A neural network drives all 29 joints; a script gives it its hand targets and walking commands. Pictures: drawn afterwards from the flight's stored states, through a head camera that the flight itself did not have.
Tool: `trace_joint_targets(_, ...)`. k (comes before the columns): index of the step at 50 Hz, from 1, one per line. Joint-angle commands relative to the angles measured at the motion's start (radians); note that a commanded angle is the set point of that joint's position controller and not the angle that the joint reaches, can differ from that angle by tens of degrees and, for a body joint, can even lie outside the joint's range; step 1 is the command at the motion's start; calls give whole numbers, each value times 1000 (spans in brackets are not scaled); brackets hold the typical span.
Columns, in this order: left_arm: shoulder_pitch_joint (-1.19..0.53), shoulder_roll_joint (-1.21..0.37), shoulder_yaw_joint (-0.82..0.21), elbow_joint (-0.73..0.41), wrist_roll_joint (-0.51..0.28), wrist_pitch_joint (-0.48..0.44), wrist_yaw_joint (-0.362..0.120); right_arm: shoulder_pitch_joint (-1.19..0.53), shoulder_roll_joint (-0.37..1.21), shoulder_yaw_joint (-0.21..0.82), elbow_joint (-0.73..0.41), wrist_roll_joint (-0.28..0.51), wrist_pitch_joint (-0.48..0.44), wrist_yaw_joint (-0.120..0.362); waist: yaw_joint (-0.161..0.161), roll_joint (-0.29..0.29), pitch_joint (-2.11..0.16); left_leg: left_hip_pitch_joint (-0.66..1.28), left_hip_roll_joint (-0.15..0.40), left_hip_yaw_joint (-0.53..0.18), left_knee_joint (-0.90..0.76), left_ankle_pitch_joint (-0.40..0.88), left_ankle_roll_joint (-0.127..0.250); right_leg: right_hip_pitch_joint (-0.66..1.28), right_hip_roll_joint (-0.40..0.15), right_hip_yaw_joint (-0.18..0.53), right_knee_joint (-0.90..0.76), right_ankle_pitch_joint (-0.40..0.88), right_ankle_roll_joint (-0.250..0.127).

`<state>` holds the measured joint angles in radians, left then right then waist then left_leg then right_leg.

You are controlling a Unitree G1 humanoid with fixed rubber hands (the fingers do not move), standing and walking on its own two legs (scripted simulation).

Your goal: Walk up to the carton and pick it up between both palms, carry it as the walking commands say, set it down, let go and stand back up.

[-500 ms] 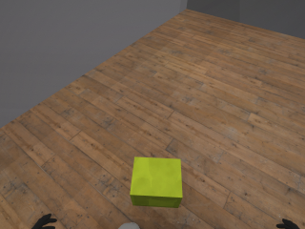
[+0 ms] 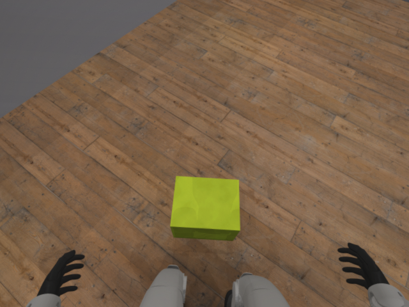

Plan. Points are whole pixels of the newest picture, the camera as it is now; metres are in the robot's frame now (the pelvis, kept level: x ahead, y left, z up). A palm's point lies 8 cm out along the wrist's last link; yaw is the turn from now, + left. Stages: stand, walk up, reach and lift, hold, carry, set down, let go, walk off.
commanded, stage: reach and lift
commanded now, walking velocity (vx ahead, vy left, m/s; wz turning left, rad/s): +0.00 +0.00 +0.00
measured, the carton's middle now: (205, 209) +0.48 +0.00 -0.63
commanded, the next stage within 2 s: none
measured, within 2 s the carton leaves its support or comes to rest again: neither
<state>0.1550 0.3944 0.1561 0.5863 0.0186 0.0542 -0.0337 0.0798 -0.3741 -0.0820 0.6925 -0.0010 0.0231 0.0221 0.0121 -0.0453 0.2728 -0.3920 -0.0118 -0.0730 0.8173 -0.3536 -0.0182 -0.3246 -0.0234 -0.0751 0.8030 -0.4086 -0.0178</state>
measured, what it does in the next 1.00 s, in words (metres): lowers itself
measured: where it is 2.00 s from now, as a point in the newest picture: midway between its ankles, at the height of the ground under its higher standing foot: outside the picture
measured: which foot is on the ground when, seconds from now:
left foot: down 0.00-1.00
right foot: down 0.00-1.00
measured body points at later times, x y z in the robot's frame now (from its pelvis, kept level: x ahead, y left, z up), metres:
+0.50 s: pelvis +0.02 +0.00 -0.01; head +0.18 +0.01 +0.40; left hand +0.27 +0.29 -0.13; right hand +0.29 -0.29 -0.11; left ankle +0.06 +0.13 -0.70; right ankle +0.02 -0.12 -0.70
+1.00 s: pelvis -0.01 +0.02 -0.05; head +0.26 +0.03 +0.30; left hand +0.42 +0.26 -0.18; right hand +0.41 -0.25 -0.16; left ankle +0.06 +0.13 -0.70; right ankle +0.02 -0.12 -0.70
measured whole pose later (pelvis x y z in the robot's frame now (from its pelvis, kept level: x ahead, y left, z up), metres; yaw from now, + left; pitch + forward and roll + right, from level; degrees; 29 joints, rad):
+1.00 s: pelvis -0.01 +0.02 -0.05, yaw -4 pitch +29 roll -4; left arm -0.72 0.38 0.20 0.73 -0.06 0.14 -0.03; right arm -0.76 -0.34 -0.18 0.79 0.01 0.12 0.02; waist 0.00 0.01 0.14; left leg -1.22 0.01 -0.07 1.07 -0.36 -0.01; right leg -1.14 0.00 -0.07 1.02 -0.38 0.00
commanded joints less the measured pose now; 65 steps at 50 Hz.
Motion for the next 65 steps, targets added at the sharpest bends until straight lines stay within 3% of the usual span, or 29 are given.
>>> trace_joint_targets(1,-117,159,88,-117,18,10,-7,-65,-157,-148,-131,-88,15,7,-35,32,-164,178,-59,129,-154,40,-34,-147,4,45,-276,-3,5)
trace_joint_targets(2,-159,133,70,-165,-2,3,-3,-92,-150,-153,-135,-85,16,10,-48,83,-232,128,-38,111,-158,34,-29,-97,23,38,-214,31,16)
trace_joint_targets(4,-224,120,71,-237,-18,-17,12,-171,-144,-156,-152,-74,9,19,-32,163,-334,-15,-10,92,-156,60,-19,42,64,18,-78,156,52)
trace_joint_targets(6,-273,145,82,-304,-30,-34,32,-193,-135,-161,-143,-46,1,20,-24,240,-427,-26,-6,76,-111,175,-21,32,73,19,-14,246,42)
trace_joint_targets(8,-274,138,73,-252,-32,-20,37,-199,-118,-163,-109,-28,7,14,-13,243,-426,-10,-5,67,-89,217,-23,-13,71,20,-2,256,39)
trace_joint_targets(10,-285,99,32,-186,-58,-2,39,-224,-115,-157,-89,-1,16,13,-25,220,-355,-60,-8,58,-59,218,-31,-110,73,18,18,257,35)
trace_joint_targets(11,-270,92,27,-136,-62,11,37,-229,-104,-136,-63,18,29,15,-9,182,-352,-72,-15,61,-49,217,-28,-129,68,21,18,251,38)
trace_joint_targets(13,-287,70,22,-76,-63,39,35,-258,-110,-149,-38,15,51,9,-37,152,-353,-91,-26,62,-18,209,-34,-193,61,24,20,249,33)
trace_joint_targets(16,-307,75,22,21,-67,56,25,-301,-96,-116,5,44,67,-5,-42,41,-356,-173,-32,72,24,219,-25,-263,47,47,24,296,46)
trace_joint_targets(18,-369,76,23,25,-82,60,20,-349,-90,-119,-21,45,76,-12,-61,-13,-428,-196,-29,66,42,238,-21,-281,49,58,37,326,53)
trace_joint_targets(21,-479,99,38,34,-105,35,-3,-407,-51,-100,-30,69,68,-29,-61,-36,-525,-295,-28,74,93,292,-3,-266,39,97,60,447,55)
trace_joint_targets(25,-610,159,76,-6,-115,-1,-2,-486,-26,-80,-50,94,54,-41,-43,31,-691,-389,-31,75,134,367,-3,-237,36,111,119,584,54)
trace_joint_targets(26,-643,167,81,-10,-138,-3,-5,-530,-34,-80,-75,97,58,-45,-38,-1,-733,-412,-25,75,144,355,-2,-228,35,116,133,583,57)
trace_joint_targets(27,-672,181,85,-10,-136,-7,-4,-537,-36,-82,-63,110,58,-51,-44,55,-762,-428,-32,84,157,377,-8,-232,37,119,143,613,51)
trace_joint_targets(29,-712,172,86,18,-138,2,-6,-611,-24,-66,-58,124,64,-51,-13,29,-755,-486,-25,85,162,349,-3,-275,37,121,149,581,57)
trace_joint_targets(30,-717,176,89,27,-135,5,-9,-605,-34,-73,-57,122,69,-55,-25,48,-788,-502,-27,93,172,342,-8,-264,38,120,158,587,55)
trace_joint_targets(31,-747,171,80,37,-137,7,-7,-640,-14,-65,-56,142,72,-51,-6,67,-786,-492,-23,82,171,349,-7,-337,44,105,170,550,54)
trace_joint_targets(39,-957,123,79,100,-123,60,-7,-848,-122,-131,50,141,104,-11,-36,119,-816,-504,-13,62,195,312,-24,-589,80,70,184,344,35)
trace_joint_targets(42,-1059,132,90,90,-131,61,4,-938,-170,-168,28,164,91,-1,-38,181,-932,-401,-6,38,220,408,-24,-671,96,57,200,317,29)
trace_joint_targets(44,-1136,146,101,62,-140,62,15,-980,-194,-186,44,160,85,3,-55,156,-1019,-358,-1,21,239,493,-15,-698,100,51,212,344,33)
trace_joint_targets(45,-1161,161,109,36,-141,54,24,-1013,-224,-211,16,161,72,3,-55,192,-1078,-300,3,12,253,543,-22,-728,104,48,227,345,30)
trace_joint_targets(47,-1205,132,110,64,-139,67,33,-1055,-228,-229,76,156,76,10,-67,184,-1061,-273,7,-2,251,559,-24,-832,106,38,217,314,31)
trace_joint_targets(50,-1284,149,130,51,-141,78,34,-1167,-238,-227,20,176,82,16,-49,184,-1131,-258,4,3,267,557,-15,-836,106,50,222,310,35)
trace_joint_targets(54,-1377,163,134,140,-128,99,28,-1255,-203,-214,102,178,113,16,-32,168,-1090,-427,-6,41,263,495,-17,-816,95,74,226,347,37)
trace_joint_targets(56,-1431,175,159,151,-129,95,16,-1330,-185,-203,95,166,120,8,-33,103,-1108,-546,-18,68,265,424,-5,-733,87,91,235,382,37)
trace_joint_targets(58,-1462,194,164,195,-138,89,4,-1372,-158,-203,106,159,126,-1,-28,84,-1142,-646,-27,78,271,400,-5,-654,77,110,257,456,34)
trace_joint_targets(60,-1516,193,165,179,-134,79,-1,-1437,-151,-224,94,145,125,-11,-32,106,-1189,-643,-29,83,271,459,-4,-642,84,113,270,512,32)
trace_joint_targets(61,-1501,206,190,203,-122,76,-4,-1454,-142,-227,83,129,126,-16,-15,63,-1212,-702,-33,88,275,458,0,-586,84,122,276,574,36)
trace_joint_targets(65,-1559,198,179,191,-131,71,-18,-1501,-115,-256,81,107,130,-27,-20,68,-1332,-726,-38,94,271,545,-1,-486,80,131,289,701,32)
